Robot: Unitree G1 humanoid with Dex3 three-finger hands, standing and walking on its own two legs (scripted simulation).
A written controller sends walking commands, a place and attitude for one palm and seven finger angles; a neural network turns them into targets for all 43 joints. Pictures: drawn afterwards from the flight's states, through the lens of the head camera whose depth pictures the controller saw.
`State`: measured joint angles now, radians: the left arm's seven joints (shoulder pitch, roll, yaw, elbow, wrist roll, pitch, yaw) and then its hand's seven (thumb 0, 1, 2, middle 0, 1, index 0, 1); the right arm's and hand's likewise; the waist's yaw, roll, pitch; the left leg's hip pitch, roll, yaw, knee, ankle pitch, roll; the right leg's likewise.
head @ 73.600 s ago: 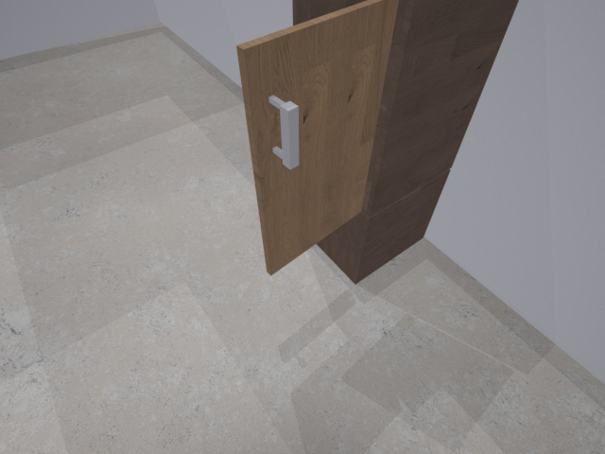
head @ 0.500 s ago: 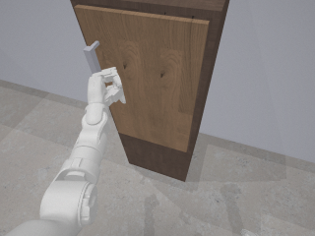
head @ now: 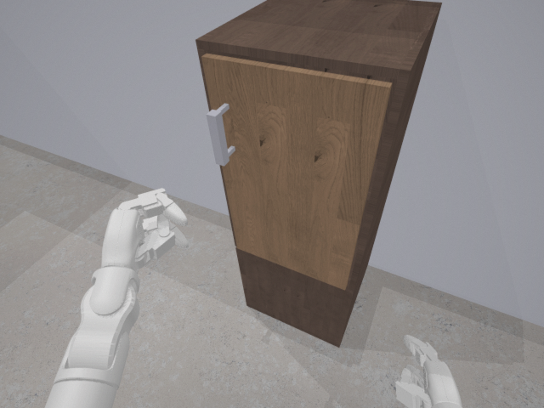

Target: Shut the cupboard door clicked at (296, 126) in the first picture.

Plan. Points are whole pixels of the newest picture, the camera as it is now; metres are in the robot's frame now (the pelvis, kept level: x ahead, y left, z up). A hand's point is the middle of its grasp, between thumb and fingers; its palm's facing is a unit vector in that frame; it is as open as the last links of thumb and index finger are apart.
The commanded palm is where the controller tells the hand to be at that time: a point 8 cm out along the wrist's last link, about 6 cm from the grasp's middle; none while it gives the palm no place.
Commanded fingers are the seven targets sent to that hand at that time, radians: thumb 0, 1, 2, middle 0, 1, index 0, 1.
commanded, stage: draw the hand back to the body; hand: left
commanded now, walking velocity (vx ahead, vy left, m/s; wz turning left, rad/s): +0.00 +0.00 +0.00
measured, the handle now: (223, 134) +0.62 +0.15 +0.10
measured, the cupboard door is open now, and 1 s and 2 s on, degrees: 0 0 0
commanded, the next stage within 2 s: step back with the hand held close in 0.86 s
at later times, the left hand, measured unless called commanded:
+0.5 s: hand (30, 298) +0.19 +0.28 +0.16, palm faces +0.45 -0.79 -0.41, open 6.2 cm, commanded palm +0.15 +0.32 +0.18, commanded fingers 0.00 0.90 0.90 -0.20 -0.30 -0.20 -0.30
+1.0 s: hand (39, 295) +0.20 +0.27 +0.16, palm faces +0.46 -0.79 -0.40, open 7.4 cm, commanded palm +0.15 +0.31 +0.18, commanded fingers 0.00 0.90 0.90 -0.20 -0.30 -0.20 -0.30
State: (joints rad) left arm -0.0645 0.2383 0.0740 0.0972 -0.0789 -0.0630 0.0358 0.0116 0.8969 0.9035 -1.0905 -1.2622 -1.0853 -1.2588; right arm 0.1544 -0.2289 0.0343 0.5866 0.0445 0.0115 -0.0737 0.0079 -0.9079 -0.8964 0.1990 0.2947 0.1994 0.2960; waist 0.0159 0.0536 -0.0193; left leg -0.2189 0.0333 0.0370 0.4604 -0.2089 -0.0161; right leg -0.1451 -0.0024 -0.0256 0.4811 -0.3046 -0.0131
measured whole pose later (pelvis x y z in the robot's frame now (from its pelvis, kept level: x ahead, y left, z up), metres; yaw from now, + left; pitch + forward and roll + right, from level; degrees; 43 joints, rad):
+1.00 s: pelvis +0.01 +0.01 +0.00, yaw +0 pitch -4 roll +0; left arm 0.45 0.34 0.35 -0.35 -0.07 -0.08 0.09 0.01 0.89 0.90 -0.22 -0.30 -0.21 -0.30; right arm 0.19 -0.22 0.02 0.63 0.01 -0.08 -0.08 0.01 -0.90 -0.90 0.20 0.30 0.20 0.30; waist 0.06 0.07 0.00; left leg -0.13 0.03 0.03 0.41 -0.20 -0.01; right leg -0.04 -0.01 -0.03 0.39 -0.28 0.00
